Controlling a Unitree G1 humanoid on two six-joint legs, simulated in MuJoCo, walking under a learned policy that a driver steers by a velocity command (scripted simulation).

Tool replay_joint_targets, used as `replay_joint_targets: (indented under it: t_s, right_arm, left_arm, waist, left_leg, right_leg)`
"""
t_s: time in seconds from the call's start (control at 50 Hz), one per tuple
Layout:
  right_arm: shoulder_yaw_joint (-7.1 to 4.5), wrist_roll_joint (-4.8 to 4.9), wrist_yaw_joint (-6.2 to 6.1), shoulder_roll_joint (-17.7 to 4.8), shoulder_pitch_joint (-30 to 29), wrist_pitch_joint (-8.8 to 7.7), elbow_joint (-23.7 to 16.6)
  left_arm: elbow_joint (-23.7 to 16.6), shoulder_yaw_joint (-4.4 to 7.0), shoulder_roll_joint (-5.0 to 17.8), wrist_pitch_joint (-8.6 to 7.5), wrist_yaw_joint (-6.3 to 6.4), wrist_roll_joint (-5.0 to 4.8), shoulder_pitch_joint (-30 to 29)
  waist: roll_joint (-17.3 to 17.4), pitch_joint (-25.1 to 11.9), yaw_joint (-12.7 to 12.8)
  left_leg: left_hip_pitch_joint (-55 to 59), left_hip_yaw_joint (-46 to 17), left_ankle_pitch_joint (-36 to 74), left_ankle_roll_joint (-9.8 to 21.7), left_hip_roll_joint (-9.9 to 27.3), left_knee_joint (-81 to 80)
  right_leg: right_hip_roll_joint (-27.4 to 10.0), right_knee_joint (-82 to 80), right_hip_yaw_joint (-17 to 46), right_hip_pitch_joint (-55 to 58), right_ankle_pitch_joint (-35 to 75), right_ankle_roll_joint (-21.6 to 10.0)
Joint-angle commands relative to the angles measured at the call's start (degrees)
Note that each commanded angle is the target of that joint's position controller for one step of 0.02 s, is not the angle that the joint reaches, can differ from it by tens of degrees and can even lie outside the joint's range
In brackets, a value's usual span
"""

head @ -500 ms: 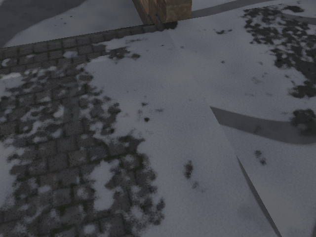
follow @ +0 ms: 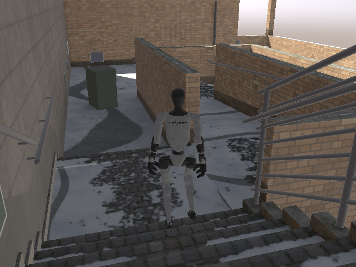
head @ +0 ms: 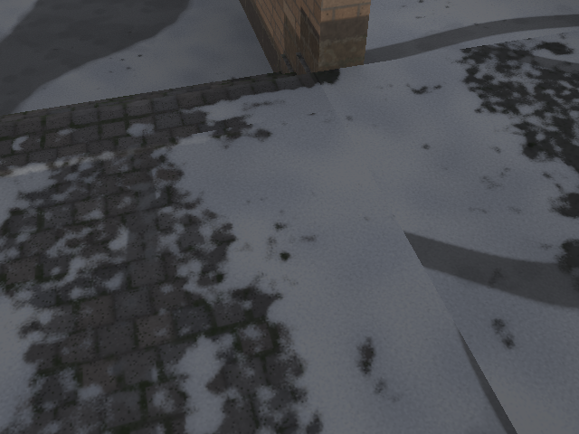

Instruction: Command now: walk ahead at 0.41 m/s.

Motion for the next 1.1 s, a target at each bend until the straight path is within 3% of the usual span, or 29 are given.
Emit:
replay_joint_targets:
  t_s: [0.02, 0.04, 0.08, 0.1, 0.16, 0.18, 0.2, 0.26, 0.28, 0.3, 0.32, 0.34, 0.36, 0.38, 0.4, 0.42, 0.44, 0.48, 0.54, 0.66, 0.72, 0.74, 0.76, 0.78, 0.8, 0.84, 0.9, 0.98, 1.1]
  right_arm:
    - [1.23, -0.76, -0.69, 2.3, -1.9, 1.4, -2.6]
    - [1.53, 0.11, -1.12, 2.1, -2.6, 1.42, -3.8]
    - [2.6, 0.38, -2.36, 1.8, -0.4, -0.51, -3.6]
    - [2.28, 0.12, -1.82, -2.5, 3.2, -0.79, -2.0]
    - [2.34, 1.67, 0.16, -4.9, 10.6, -1.41, 0.7]
    - [0.15, 12.72, -3.09, -6.7, 6.0, 1.15, -0.6]
    - [0.02, 11.94, -4.51, -8.5, 9.8, 2.75, 0.6]
    - [-0.53, 8.12, -5.56, -5.6, 12.7, 5.5, 2.2]
    - [-0.56, 7.4, -4.63, -5.5, 10.7, 5.88, 1.7]
    - [-1.13, 6.89, -3.45, -5.6, 8.5, 5.67, 1.6]
    - [-0.96, 6.62, -2.13, -3.1, 6.4, 4.43, 1.4]
    - [0.18, 9.28, -1.67, -1.0, 12.7, 4.03, -0.5]
    - [-0.49, 10.78, -1.46, -6.2, 9.4, 2.8, -4.2]
    - [0.38, 12.29, -1.43, -5.0, 3.4, 1.7, -9.9]
    - [-0.98, 10.93, -3.19, -9.2, -2.7, 2.27, -10.8]
    - [-1.25, 9.93, -4.35, -8.3, -4.3, 3.75, -10.4]
    - [-1.4, 7.64, -4.79, -6.8, -3.5, 5.32, -10.0]
    - [-1.68, 6.22, -5.14, -4.2, -1.4, 5.88, -10.4]
    - [-1.64, 5.92, -4.59, -5.2, -7.3, 4.77, -12.1]
    - [-1.96, 7.31, -2.6, -8.1, -20.1, 4.57, -16.2]
    - [-3.62, 6.9, -2.34, -10.5, -10.8, 4.09, -13.2]
    - [-5.33, 6.56, -2.7, -15.5, -0.6, 3.81, -10.9]
    - [-6.47, 6.15, -2.09, -20.6, 5.7, 3.71, -9.1]
    - [-5.34, 6.32, -1.68, -16.5, 6.8, 3.16, -9.6]
    - [-4.58, 6.13, -1.65, -14.5, 2.2, 2.87, -10.6]
    - [-3.88, 5.86, -1.55, -12.1, -7.4, 2.96, -12.6]
    - [-3.61, 5.73, -1.65, -10.6, -8.0, 2.59, -11.7]
    - [-3.91, 6.6, -2.99, -11.5, -3.0, 2.58, -8.8]
    - [-3.75, 6.83, -3.48, -11.2, 2.2, 2.82, -5.2]
  left_arm:
    - [-3.9, -2.36, -0.1, -0.47, 0.14, 2.35, -2.1]
    - [-4.1, -2.53, 0.4, 0.28, -1.1, 2.73, -3.0]
    - [-7.7, -3.46, 0.3, -0.1, -1.97, 3.37, -8.4]
    - [-8.4, -3.74, -0.1, 0.38, -1.53, 2.3, -10.4]
    - [-11.4, -3.4, 4.9, 1.43, -0.79, 2.16, -16.9]
    - [-16.2, -2.19, 7.6, -0.03, -0.1, -9.26, -29.3]
    - [-17.0, -3.38, 4.6, -0.96, -0.79, -10.32, -32.3]
    - [-14.2, -3.31, 2.7, -1.32, -3.11, -7.59, -25.3]
    - [-10.8, -2.28, 3.8, -1.16, -2.88, -6.67, -15.8]
    - [-6.2, -1.06, 5.7, -0.34, -2.25, -6.05, -1.8]
    - [-1.9, 0.15, 9.3, 0.78, -1.52, -5.65, 12.4]
    - [-1.5, -0.45, 10.5, 0.55, -1.48, -5.13, 14.3]
    - [-1.2, 0.73, 12.9, 1.51, -0.93, -6.5, 15.6]
    - [0.1, 2.01, 17.5, 2.29, 0.73, -6.38, 13.9]
    - [-4.9, 0.34, 11.5, 2.39, 1.72, -5.12, 0.1]
    - [-6.3, -0.54, 9.0, 1.46, 2.12, -3.89, -6.7]
    - [-7.3, -1.56, 7.5, 0.64, 1.91, -3.76, -12.9]
    - [-6.9, -1.43, 7.8, 0.52, 2.14, -3.26, -15.1]
    - [-5.9, -0.21, 10.2, 0.37, 3.84, -4.82, -10.1]
    - [-4.1, 1.4, 11.7, 1.04, 3.63, -6.68, -3.0]
    - [-3.5, 0.61, 9.6, 1.65, 3.19, -6.15, -2.6]
    - [-4.6, -0.49, 5.8, 1.42, 2.98, -5.17, -3.3]
    - [-6.4, -1.09, 3.3, -0.17, 2.83, -5.64, -1.3]
    - [-5.9, 0.1, 8.1, -1.14, 2.72, -5.85, -3.1]
    - [-6.8, 0.65, 9.9, -1.4, 2.69, -6.43, -7.1]
    - [-6.7, 0.88, 8.8, -0.61, 3.56, -4.92, -9.5]
    - [-5.7, 1.23, 7.8, 0.88, 3.41, -5.02, -8.3]
    - [-7.6, 1.03, 6.2, 0.89, 2.98, -4.59, -15.6]
    - [-9.9, 0.15, 5.3, 0.75, 1.91, -5.41, -25.8]
  waist:
    - [-0.1, 6.7, 1.7]
    - [3.7, 6.1, 1.1]
    - [2.1, 4.7, -0.9]
    - [3.2, 2.9, -1.5]
    - [3.7, 8.4, -3.1]
    - [-2.6, 12.7, -6.2]
    - [-1.1, 11.9, -8.8]
    - [4.8, 6.7, -7.8]
    - [3.7, 2.6, -2.9]
    - [5.5, -1.7, 4.0]
    - [-2.7, -9.9, 9.6]
    - [-9.1, -20.4, 9.1]
    - [-11.7, -26.1, 11.0]
    - [-12.6, -24.5, 8.1]
    - [3.4, -16.0, 4.4]
    - [3.8, -10.3, 1.6]
    - [8.4, -2.6, -2.8]
    - [1.6, 1.0, -5.4]
    - [-2.4, -2.0, -3.1]
    - [-1.0, -0.2, 1.6]
    - [0.7, -3.2, -3.4]
    - [9.4, -8.2, -6.7]
    - [25.5, -12.8, -6.0]
    - [19.2, -13.7, -7.1]
    - [14.4, -8.6, -6.3]
    - [8.1, -4.7, -2.1]
    - [8.5, -5.0, 0.8]
    - [6.5, -3.8, -0.3]
    - [7.6, 0.8, -3.1]
  left_leg:
    - [-0.8, -15.7, 20.0, 9.9, 15.0, -13.3]
    - [-9.5, -11.8, 19.7, 10.0, 12.4, -12.9]
    - [-20.7, -6.4, 11.4, 6.8, 7.1, -7.3]
    - [-28.6, -4.8, 6.4, 5.7, 6.2, -8.0]
    - [-22.2, -13.5, 3.4, 8.4, 11.8, -6.6]
    - [-17.2, -14.1, 6.6, 3.4, 9.7, -3.4]
    - [-9.8, -14.6, 8.0, 2.3, 10.5, 1.7]
    - [3.4, -14.0, 17.0, 2.2, 9.9, 17.8]
    - [1.7, -12.7, 25.6, 2.2, 8.8, 26.7]
    - [-11.0, -12.7, 22.1, 2.4, 7.2, 41.0]
    - [-27.5, -10.9, -1.8, -0.2, 0.8, 61.6]
    - [-46.2, -16.5, -22.8, -1.3, 1.4, 77.1]
    - [-55.0, -18.3, -21.3, -1.6, 3.7, 79.1]
    - [-63.2, -13.5, -12.4, -2.1, 5.9, 78.0]
    - [-57.9, -9.7, 2.2, -2.5, 9.2, 64.4]
    - [-52.9, -11.9, 8.0, -3.3, 10.2, 61.8]
    - [-43.8, -12.5, 12.2, -5.4, 12.6, 51.7]
    - [-31.1, -12.2, 13.3, -7.7, 14.1, 37.8]
    - [-22.9, -9.0, 25.7, -7.7, 12.9, 17.2]
    - [-21.4, -6.5, 21.9, -4.5, 9.8, 0.5]
    - [-7.5, -4.0, 15.7, -1.5, 7.3, -3.7]
    - [5.0, -15.2, 18.2, 1.8, 15.6, -6.2]
    - [20.8, -41.7, 6.3, 10.3, 26.3, -16.3]
    - [22.9, -49.4, -2.2, 11.2, 27.1, -19.6]
    - [18.5, -41.9, -0.8, 9.0, 26.0, -19.4]
    - [5.8, -30.1, 11.2, 6.4, 21.6, -20.9]
    - [0.2, -21.7, 23.3, 5.3, 18.6, -24.1]
    - [3.1, -15.9, 32.5, 4.4, 17.6, -25.7]
    - [5.8, -12.1, 30.2, 3.4, 16.8, -27.4]
  right_leg:
    - [-8.6, -3.6, 2.0, -20.6, 20.3, 1.1]
    - [-8.3, -6.0, -3.0, -14.5, 26.5, 1.6]
    - [-8.1, -26.3, -4.8, -1.9, 53.9, 3.8]
    - [-6.5, -27.7, -8.4, 9.3, 57.8, 4.5]
    - [-5.9, -32.8, -8.9, 6.4, 45.8, 5.8]
    - [-2.4, -44.4, -9.3, 0.9, 41.4, 6.5]
    - [-2.1, -48.8, -9.0, -0.3, 42.1, 7.6]
    - [-5.1, -58.3, -6.3, 1.6, 45.4, 5.9]
    - [-3.6, -59.1, -8.6, 11.9, 45.1, 4.1]
    - [-6.6, -56.2, -7.0, 31.0, 46.8, 1.1]
    - [-12.5, -43.9, -3.1, 53.9, 60.2, -3.0]
    - [-22.4, -26.9, 5.4, 73.2, 61.9, -9.1]
    - [-26.0, -31.9, 15.5, 75.3, 39.7, -14.7]
    - [-29.6, -44.8, 26.8, 70.2, 3.2, -17.2]
    - [-27.3, -55.0, 26.1, 51.1, -9.6, -12.6]
    - [-28.9, -56.4, 28.4, 36.6, -7.4, -12.7]
    - [-24.9, -58.6, 22.0, 17.6, 1.6, -11.2]
    - [-17.1, -59.3, 9.6, 1.5, 6.9, -8.0]
    - [-11.7, -57.9, -0.3, 1.9, 14.1, -5.9]
    - [-15.5, -57.0, 3.2, 14.5, 2.8, -3.6]
    - [-11.7, -45.1, 0.1, 14.1, 7.6, 0.2]
    - [-6.1, -24.6, -6.8, 5.9, 9.3, 3.5]
    - [1.7, -5.3, -9.8, -15.2, -8.7, 6.1]
    - [-0.2, 3.2, -2.3, -22.4, -10.7, 5.2]
    - [-2.6, 4.0, -1.9, -26.1, -4.9, 3.6]
    - [-7.2, -3.7, -3.0, -19.6, 5.2, 3.4]
    - [-7.9, -11.3, -3.7, -11.9, 10.5, 4.1]
    - [-7.2, -23.7, -4.0, -13.1, 20.9, 5.4]
    - [-5.6, -36.4, -6.0, -10.3, 28.5, 5.8]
